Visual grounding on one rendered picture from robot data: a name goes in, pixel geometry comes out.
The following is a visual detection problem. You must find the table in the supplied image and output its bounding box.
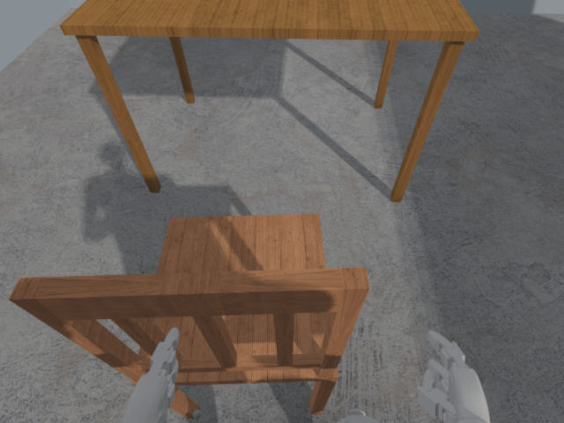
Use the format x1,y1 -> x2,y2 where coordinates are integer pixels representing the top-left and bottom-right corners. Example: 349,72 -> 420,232
60,0 -> 479,203

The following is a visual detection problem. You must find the robot left hand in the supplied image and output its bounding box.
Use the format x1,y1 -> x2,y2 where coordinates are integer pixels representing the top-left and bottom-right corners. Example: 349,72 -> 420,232
121,327 -> 179,423

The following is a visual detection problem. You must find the chair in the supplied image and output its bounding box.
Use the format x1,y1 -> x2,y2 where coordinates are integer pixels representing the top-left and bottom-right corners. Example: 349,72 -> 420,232
9,213 -> 370,419

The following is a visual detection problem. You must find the robot right hand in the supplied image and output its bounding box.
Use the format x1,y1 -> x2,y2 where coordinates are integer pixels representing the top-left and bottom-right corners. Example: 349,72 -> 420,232
418,330 -> 490,423

